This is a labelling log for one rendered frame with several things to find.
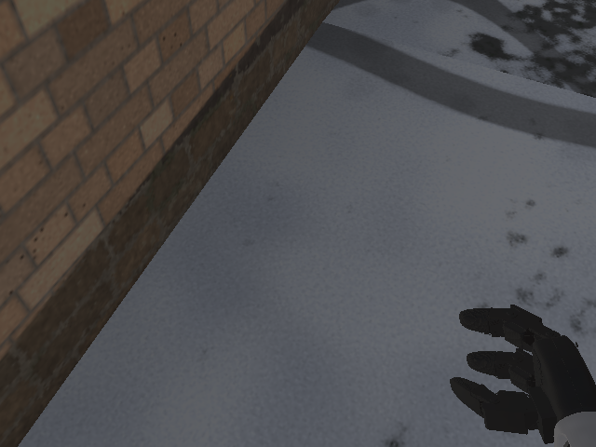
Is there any robot right forearm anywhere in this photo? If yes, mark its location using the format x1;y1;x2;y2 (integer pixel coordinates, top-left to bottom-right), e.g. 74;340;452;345
553;412;596;447

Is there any robot right hand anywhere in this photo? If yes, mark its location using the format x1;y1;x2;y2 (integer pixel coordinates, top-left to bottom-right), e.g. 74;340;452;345
450;305;596;444

